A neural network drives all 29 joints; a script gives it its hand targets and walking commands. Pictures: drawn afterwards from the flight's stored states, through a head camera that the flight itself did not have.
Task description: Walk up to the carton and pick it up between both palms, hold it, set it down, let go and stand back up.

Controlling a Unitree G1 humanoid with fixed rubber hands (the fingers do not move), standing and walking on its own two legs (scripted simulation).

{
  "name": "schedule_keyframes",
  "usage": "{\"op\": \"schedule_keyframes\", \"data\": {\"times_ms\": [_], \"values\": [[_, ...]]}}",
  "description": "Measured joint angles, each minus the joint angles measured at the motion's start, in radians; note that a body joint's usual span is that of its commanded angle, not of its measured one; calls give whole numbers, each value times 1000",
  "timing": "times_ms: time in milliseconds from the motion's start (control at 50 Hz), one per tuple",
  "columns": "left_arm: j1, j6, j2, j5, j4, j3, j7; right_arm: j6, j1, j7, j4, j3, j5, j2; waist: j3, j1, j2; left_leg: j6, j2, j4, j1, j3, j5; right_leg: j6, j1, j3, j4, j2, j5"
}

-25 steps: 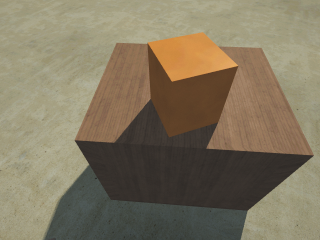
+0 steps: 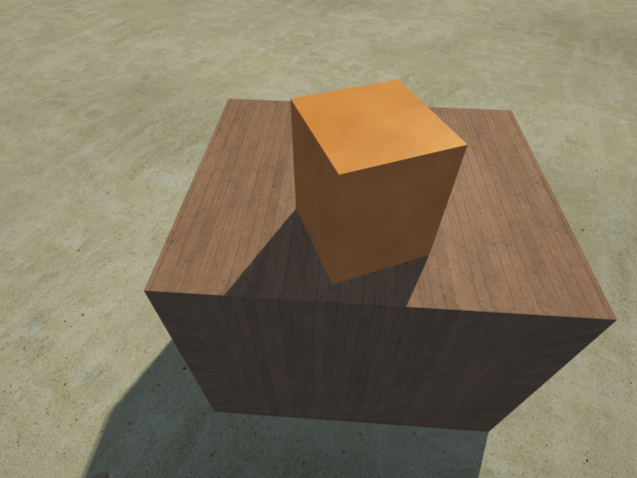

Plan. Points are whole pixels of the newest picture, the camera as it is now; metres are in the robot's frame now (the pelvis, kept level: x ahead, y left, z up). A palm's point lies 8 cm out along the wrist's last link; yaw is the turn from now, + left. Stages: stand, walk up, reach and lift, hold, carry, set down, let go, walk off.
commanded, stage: walk up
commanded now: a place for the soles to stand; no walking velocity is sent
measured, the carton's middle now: (365, 182) +0.60 -0.06 +0.03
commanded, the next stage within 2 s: none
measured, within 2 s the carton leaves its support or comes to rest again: neither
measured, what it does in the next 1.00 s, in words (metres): walks ahead: right foot, then left foot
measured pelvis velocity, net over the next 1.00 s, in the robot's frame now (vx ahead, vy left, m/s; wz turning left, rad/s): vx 0.15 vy -0.07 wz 0.01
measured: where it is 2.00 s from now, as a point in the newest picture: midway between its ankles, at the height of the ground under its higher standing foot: outside the picture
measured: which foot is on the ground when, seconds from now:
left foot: down 0.00-0.30, up 0.32-0.90, down 0.92-1.00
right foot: down 0.00-0.04, up 0.06-0.26, down 0.28-0.94, up 0.96-1.00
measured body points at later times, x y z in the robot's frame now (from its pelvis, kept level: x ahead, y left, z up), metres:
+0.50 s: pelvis +0.09 -0.10 +0.01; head +0.10 -0.12 +0.46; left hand +0.12 +0.24 -0.07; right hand +0.18 -0.41 -0.12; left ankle +0.10 +0.09 -0.64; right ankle +0.10 -0.13 -0.71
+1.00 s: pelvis +0.15 -0.07 +0.01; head +0.19 -0.09 +0.45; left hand +0.20 +0.25 -0.10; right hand +0.25 -0.38 -0.12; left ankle +0.24 +0.02 -0.71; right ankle +0.10 -0.14 -0.67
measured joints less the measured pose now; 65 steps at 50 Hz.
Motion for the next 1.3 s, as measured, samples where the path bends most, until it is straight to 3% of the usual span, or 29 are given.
{"op": "schedule_keyframes", "data": {"times_ms": [60, 160, 260, 300, 320, 360, 420, 540, 640, 760, 900, 940, 980, 1000, 1040, 1100, 1160, 1200, 1240, 1300], "values": [[20, 4, 0, 0, 0, 14, -12, -24, 5, 1, 1, 0, 0, -6, -14, -7, -6, 3, 0, 0, 4, -3, 5, -5, -6, 0, 32, 4, -44], [-2, 6, 10, 0, 0, 26, -12, -51, 34, -9, 0, 0, 0, -5, -2, -42, -27, -26, 0, 0, 15, -47, -12, -5, -91, 0, 195, 40, -50], [-12, 4, 11, 0, -1, 33, -11, -44, 47, -29, 0, 0, 0, -7, 5, -49, -66, -54, 4, 0, 57, -53, -49, -5, -136, 1, 156, 33, -45], [-11, -13, 12, 0, -2, 32, -14, -38, 46, -34, -5, 0, 0, -13, 4, -38, -67, -60, 11, 34, 54, -52, -72, -20, -128, -1, 70, 36, 86], [-10, -26, 11, 0, -1, 32, -12, -33, 42, -37, -8, 0, 0, -14, 18, -22, -63, -48, 14, 100, 38, -52, -67, -45, -122, -3, 81, 46, 128], [10, -35, 10, 0, 0, 30, -6, -24, 37, -42, -11, 0, 0, -8, 40, 0, -53, -40, 9, 241, -3, -52, -67, -82, -85, -8, 79, 65, 117], [71, -35, 9, 0, 0, 25, -5, -7, 38, -42, -1, 0, 0, -12, 42, 18, -28, -22, 6, 341, -54, -52, -26, -88, 0, -16, 13, 79, 102], [160, -35, 5, 0, -1, 19, 12, 19, 38, -34, -5, 0, 0, -41, 50, 40, 50, -18, 6, 345, -120, -52, 123, -84, 129, -17, -155, 112, 153], [177, -30, 4, 0, -1, 14, 34, 46, 35, -34, -12, 0, 0, -39, 63, 40, 96, -22, 6, 287, -123, -53, 142, -84, 164, -17, -231, 156, 176], [173, -29, -18, 0, -1, 8, 65, 72, 8, -34, -13, 0, 0, -38, 71, 39, 107, -22, 6, 115, -116, -52, 142, -98, 166, -17, -236, 184, 158], [146, -23, -45, 0, -1, -18, 75, 72, -23, -30, -13, 0, 0, -34, 75, 39, 92, 23, 6, -105, -73, 11, 215, -92, 173, -17, -197, 168, 115], [121, -20, -45, 0, 0, -17, 78, 69, -29, -30, -13, 0, 0, -30, 91, 34, 79, 22, -1, -132, -37, 24, 235, -53, 154, -17, -108, 150, 89], [86, -18, -47, 0, 0, -20, 79, 69, -35, -32, -24, 0, 0, -22, 104, 24, 70, 19, -9, -127, -29, 30, 218, 30, 80, -13, 72, 132, 101], [71, -17, -46, 0, 0, -20, 80, 69, -35, -34, -32, 0, 0, -16, 104, 16, 69, 24, -9, -127, -30, 28, 216, 49, 43, -5, 160, 131, 36], [48, -16, -46, 0, -1, -17, 77, 70, -37, -36, -42, 0, 0, -4, 103, -1, 68, 32, -9, -127, -31, 21, 218, 52, 8, 14, 246, 125, -60], [29, -15, -46, 0, -1, -6, 63, 77, -48, -35, -49, 0, 0, 10, 99, -7, 55, 23, -10, -127, -41, 30, 224, 52, 7, 27, 207, 81, -79], [21, -14, -45, 0, -1, -5, 60, 88, -59, -22, -60, 1, 0, 12, 97, -8, 50, 14, -10, -127, -75, 34, 239, 51, 25, 27, 28, 52, -6], [21, -15, -46, 0, -1, -5, 67, 100, -68, -12, -66, 0, 0, 11, 110, -9, 55, 8, -10, -114, -95, 31, 244, 36, 41, 24, -82, 51, 131], [35, -15, -47, 0, 0, -14, 73, 111, -70, -5, -65, 0, 0, 10, 125, -7, 69, 6, -15, -61, -102, 19, 152, 8, 42, 21, -75, 55, 155], [55, -15, -47, 0, -1, -5, 79, 125, -70, 0, -61, 0, 0, 1, 125, -10, 75, 3, -19, 121, -125, 18, 15, -2, 41, 22, -75, 34, 146]]}}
